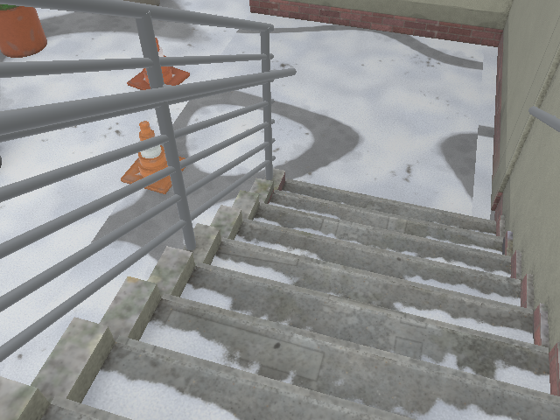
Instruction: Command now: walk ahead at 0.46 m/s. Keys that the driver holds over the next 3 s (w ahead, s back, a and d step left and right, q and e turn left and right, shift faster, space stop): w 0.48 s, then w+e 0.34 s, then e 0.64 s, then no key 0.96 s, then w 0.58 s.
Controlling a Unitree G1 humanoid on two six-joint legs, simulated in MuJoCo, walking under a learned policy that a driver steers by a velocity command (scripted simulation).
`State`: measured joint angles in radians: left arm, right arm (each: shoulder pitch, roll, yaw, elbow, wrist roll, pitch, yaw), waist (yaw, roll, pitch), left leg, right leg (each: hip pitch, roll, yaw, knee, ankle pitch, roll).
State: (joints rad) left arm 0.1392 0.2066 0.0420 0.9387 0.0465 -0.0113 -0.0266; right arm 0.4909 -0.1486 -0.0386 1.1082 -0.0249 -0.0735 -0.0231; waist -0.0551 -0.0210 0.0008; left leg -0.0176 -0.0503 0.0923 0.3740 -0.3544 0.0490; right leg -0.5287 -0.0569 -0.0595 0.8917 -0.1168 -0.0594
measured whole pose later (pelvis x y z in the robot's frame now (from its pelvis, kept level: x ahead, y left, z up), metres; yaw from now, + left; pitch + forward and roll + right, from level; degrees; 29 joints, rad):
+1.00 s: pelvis +0.55 -0.08 -0.31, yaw -11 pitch +1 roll +3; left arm 0.30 0.25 0.05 0.98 0.09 -0.11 -0.03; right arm 0.50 -0.16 0.02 1.05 -0.07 -0.08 0.06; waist 0.00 -0.03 0.00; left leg -0.32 0.01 0.10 1.71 -0.82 -0.05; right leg -0.29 0.00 -0.05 0.50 -0.18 -0.09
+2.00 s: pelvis +0.71 -0.24 -0.50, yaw -34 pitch +2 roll -2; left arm 0.37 0.21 -0.03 0.91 0.03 -0.10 -0.10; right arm 0.37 -0.23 0.03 0.93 -0.04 -0.08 0.05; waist -0.02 0.05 0.00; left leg -0.78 0.13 -0.03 1.21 -0.17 -0.14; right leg -0.42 0.06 -0.10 0.60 -0.23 -0.08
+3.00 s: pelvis +0.89 -0.32 -0.51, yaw -33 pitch +1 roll +1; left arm 0.14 0.18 0.03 0.94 0.05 -0.06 -0.06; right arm 0.60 -0.11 0.00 1.13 -0.02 -0.11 0.00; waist -0.09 -0.03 -0.01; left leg -0.09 -0.03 0.07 0.62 -0.55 0.03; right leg -0.72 -0.07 0.04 0.78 0.36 -0.09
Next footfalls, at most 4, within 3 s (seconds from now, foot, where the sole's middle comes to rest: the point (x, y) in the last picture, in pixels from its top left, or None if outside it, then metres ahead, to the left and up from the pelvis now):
0.08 right None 0.10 -0.10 -0.77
0.50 left None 0.36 0.05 -0.93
0.96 right None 0.59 -0.17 -1.09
1.28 left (274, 388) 0.75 0.02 -1.09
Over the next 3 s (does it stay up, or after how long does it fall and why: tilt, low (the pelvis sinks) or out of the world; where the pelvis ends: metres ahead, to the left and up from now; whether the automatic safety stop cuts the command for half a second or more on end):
stays up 0.89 -0.32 -0.51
